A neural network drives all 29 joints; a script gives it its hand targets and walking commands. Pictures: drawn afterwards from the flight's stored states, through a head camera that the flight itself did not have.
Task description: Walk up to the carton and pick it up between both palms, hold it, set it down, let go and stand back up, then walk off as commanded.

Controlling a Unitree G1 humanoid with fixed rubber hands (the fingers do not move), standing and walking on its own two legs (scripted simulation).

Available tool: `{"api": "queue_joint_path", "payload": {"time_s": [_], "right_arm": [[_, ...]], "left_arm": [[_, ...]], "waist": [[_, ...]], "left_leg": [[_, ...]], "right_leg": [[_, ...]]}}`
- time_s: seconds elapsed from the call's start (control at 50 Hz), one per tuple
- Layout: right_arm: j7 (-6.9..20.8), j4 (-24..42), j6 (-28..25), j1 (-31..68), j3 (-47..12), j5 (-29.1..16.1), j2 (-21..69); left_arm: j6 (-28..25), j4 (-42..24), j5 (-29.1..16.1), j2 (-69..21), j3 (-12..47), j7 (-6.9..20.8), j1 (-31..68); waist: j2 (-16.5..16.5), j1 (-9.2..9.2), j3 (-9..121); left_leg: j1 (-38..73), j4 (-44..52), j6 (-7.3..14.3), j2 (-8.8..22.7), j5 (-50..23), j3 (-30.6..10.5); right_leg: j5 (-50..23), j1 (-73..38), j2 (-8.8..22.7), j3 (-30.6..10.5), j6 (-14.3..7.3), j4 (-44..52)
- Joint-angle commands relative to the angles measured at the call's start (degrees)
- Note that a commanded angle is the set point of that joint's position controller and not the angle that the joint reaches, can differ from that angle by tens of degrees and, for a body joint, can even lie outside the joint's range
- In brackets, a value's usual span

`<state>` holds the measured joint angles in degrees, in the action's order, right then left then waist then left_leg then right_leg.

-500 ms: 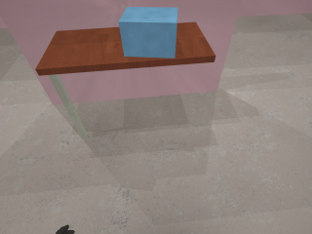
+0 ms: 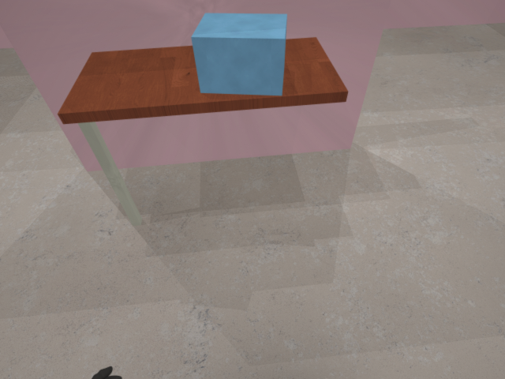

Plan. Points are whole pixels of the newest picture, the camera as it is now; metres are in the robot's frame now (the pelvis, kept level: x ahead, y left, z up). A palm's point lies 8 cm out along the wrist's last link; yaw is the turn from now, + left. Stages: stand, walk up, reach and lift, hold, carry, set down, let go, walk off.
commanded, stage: stand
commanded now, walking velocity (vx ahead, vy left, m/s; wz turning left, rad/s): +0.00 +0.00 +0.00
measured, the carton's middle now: (243, 54) +1.11 -0.01 +0.01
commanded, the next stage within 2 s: none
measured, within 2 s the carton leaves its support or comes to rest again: neither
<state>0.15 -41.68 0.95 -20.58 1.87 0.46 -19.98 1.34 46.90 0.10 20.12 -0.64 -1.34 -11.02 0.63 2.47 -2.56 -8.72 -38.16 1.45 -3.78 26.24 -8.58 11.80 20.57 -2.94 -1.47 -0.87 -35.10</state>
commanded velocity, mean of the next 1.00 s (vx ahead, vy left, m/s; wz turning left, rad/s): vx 0.00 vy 0.00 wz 0.00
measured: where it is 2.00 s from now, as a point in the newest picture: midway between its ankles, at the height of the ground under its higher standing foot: outside the picture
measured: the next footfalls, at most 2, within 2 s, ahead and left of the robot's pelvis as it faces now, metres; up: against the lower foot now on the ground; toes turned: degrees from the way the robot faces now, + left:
none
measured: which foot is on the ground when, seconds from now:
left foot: down 0.00-1.00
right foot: down 0.00-1.00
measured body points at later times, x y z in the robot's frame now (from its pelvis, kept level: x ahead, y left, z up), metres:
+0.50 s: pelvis -0.01 -0.01 +0.00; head +0.00 -0.01 +0.45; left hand +0.12 +0.29 -0.11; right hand +0.04 -0.31 -0.11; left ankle -0.06 +0.12 -0.72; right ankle +0.08 -0.11 -0.72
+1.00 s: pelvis -0.01 -0.01 +0.00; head -0.01 -0.01 +0.45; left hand +0.11 +0.28 -0.11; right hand +0.03 -0.31 -0.11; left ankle -0.06 +0.12 -0.72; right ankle +0.08 -0.11 -0.72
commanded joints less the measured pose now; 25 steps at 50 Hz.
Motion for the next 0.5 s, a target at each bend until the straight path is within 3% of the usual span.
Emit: {"api": "queue_joint_path", "payload": {"time_s": [0.0,0.14,0.2,0.24,0.28,0.3,0.36,0.48], "right_arm": [[-1.5,0.8,-3.2,5.2,2.7,-0.9,-13.6],[-1.7,-0.1,-3.2,5.1,2.5,-0.8,-13.0],[-1.8,-0.2,-3.4,4.8,2.5,-0.8,-13.0],[-1.7,-0.5,-3.4,4.6,2.5,-0.9,-12.8],[-1.8,-0.9,-3.4,4.8,2.6,-1.0,-13.3],[-1.9,-1.1,-3.4,4.7,2.3,-0.9,-12.7],[-1.9,-1.6,-3.4,4.4,2.4,-0.9,-12.8],[-1.8,-2.7,-3.4,4.4,2.3,-0.9,-12.6]], "left_arm": [[-2.4,-3.1,-0.7,11.9,-3.5,0.0,8.1],[-2.3,-1.6,-0.6,11.6,-3.2,0.0,9.5],[-2.5,-1.1,-0.8,11.8,-3.2,0.2,9.2],[-2.5,-0.4,-0.5,12.2,-3.3,0.0,9.4],[-2.5,-0.1,-0.7,11.5,-3.1,0.1,9.8],[-2.5,-0.1,-0.8,11.9,-3.2,0.1,10.0],[-2.4,0.6,-0.6,11.4,-3.1,0.1,9.8],[-2.6,1.6,-0.6,11.9,-3.1,0.1,9.3]], "waist": [[-1.0,-2.78,2.3],[-2.4,-2.55,1.8],[-1.1,-2.53,2.1],[-2.5,-2.38,2.1],[-1.1,-2.35,2.7],[-0.5,-2.55,2.3],[-3.0,-2.42,2.7],[-2.0,-2.5,2.2]], "left_leg": [[-9.6,15.1,0.7,9.6,-16.7,-10.1],[-10.1,15.4,1.4,8.8,-12.2,-9.2],[-9.7,15.6,0.7,8.9,-14.6,-8.9],[-9.3,15.6,0.7,9.0,-15.1,-9.1],[-8.4,15.6,0.5,9.1,-16.4,-8.8],[-9.6,16.0,0.8,8.8,-14.7,-8.9],[-9.6,16.2,1.0,8.5,-11.5,-8.4],[-9.6,17.0,1.3,8.4,-10.8,-8.6]], "right_leg": [[-13.0,-15.6,9.3,-9.5,-3.6,5.7],[-11.0,-15.8,10.0,-11.1,-4.0,6.7],[-13.1,-16.0,10.2,-10.8,-3.9,6.6],[-13.7,-16.0,10.0,-10.4,-3.7,6.6],[-14.5,-15.7,10.0,-10.2,-3.7,6.8],[-13.0,-16.6,10.1,-10.3,-3.7,7.1],[-11.4,-17.0,10.2,-10.7,-3.6,7.7],[-9.4,-16.4,10.3,-11.2,-3.5,8.4]]}}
